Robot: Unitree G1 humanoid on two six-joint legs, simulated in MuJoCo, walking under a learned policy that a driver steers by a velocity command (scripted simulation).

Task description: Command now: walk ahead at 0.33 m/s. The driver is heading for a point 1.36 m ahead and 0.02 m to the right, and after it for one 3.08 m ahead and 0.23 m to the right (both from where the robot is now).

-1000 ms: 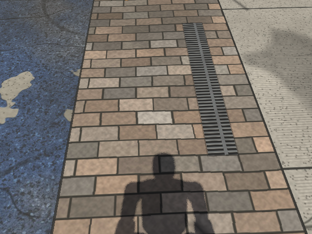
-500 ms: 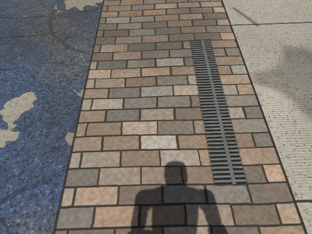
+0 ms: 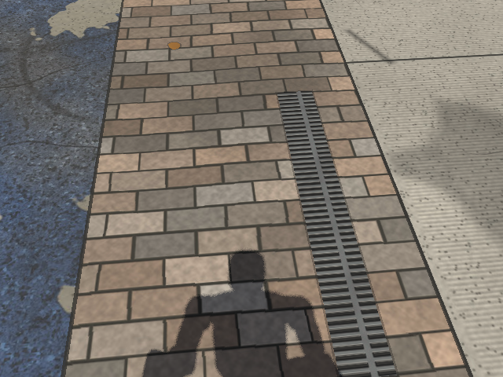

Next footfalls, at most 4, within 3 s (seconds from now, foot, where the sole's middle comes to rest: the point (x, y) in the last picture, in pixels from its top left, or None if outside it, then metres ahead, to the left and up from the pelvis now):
0.22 right None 0.26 -0.14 -0.78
0.50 left None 0.18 0.09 -0.78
1.64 left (216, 332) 0.64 0.10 -0.78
2.22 right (289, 234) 0.97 -0.13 -0.78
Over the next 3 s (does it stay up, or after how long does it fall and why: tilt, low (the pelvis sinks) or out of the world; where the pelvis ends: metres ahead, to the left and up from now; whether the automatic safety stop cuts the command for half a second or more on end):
stays up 1.23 0.04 0.00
